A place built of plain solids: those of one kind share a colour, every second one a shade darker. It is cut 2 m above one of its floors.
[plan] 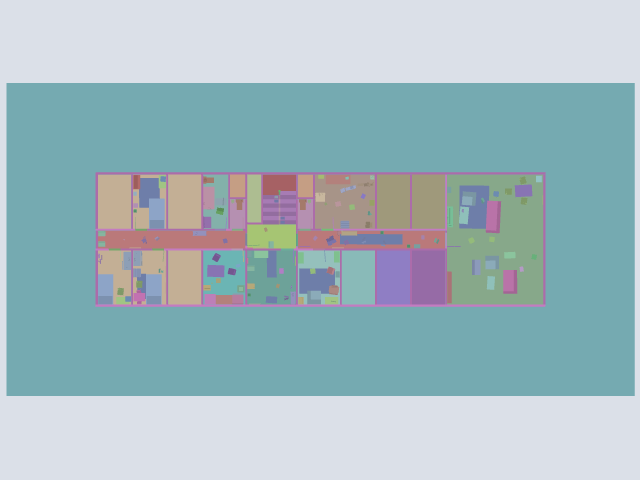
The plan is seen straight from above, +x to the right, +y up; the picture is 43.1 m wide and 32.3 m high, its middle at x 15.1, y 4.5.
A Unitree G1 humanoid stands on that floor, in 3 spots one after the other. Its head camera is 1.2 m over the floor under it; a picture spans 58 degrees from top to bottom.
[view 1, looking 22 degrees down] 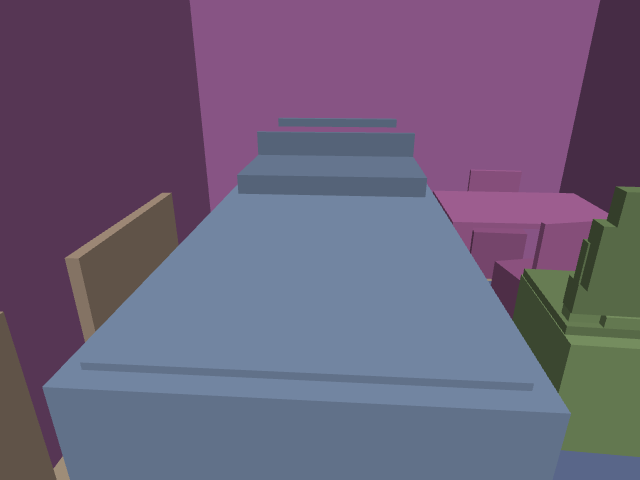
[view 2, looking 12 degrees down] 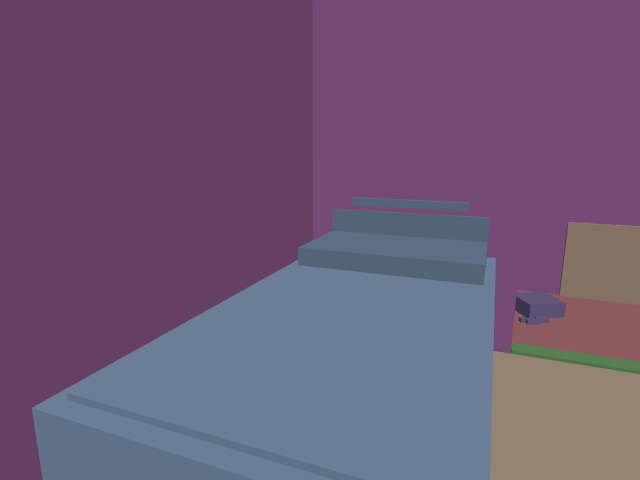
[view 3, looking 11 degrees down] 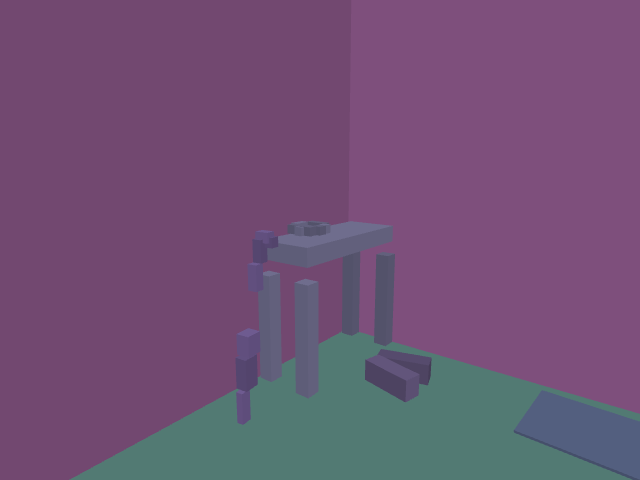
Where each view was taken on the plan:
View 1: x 3.83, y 2.88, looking -86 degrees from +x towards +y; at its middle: child_bed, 1.65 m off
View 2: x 3.62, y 7.92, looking -68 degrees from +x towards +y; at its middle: child_bed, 2.56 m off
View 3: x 11.84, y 2.58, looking -52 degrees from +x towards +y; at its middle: hall_table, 2.26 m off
